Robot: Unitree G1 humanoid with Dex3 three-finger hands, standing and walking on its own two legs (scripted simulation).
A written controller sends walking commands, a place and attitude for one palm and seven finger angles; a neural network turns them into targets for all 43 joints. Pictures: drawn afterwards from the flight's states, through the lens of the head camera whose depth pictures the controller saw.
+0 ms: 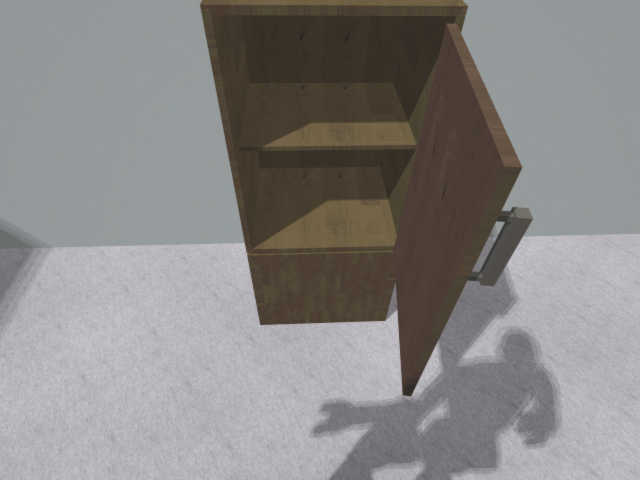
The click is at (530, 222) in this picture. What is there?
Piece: cupboard door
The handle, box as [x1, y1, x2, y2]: [468, 207, 532, 285]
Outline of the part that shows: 528,208 512,207 510,211 501,211 497,220 505,222 480,271 471,272 468,280 479,280 480,284 494,285 532,219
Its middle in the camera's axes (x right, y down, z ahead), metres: +0.23 +0.02 +0.54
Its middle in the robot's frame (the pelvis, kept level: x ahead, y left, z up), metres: +0.41 -0.20 +0.08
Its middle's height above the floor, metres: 0.85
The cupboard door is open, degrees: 82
